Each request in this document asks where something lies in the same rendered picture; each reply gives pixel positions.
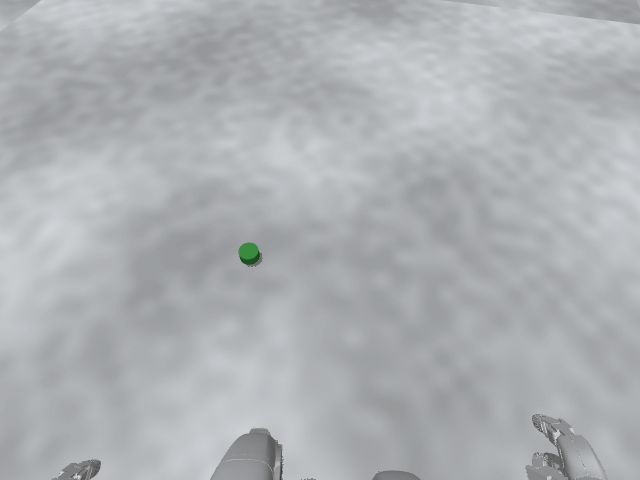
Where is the right robot hand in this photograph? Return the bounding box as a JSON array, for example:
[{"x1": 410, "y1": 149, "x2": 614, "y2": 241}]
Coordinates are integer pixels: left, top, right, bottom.
[{"x1": 525, "y1": 414, "x2": 608, "y2": 480}]

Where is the tin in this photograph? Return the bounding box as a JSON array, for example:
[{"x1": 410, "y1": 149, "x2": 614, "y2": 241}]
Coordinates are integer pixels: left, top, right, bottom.
[{"x1": 238, "y1": 243, "x2": 260, "y2": 265}]

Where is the left robot hand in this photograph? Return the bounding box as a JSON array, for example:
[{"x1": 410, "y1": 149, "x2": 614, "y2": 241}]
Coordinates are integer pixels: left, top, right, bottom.
[{"x1": 51, "y1": 459, "x2": 101, "y2": 480}]

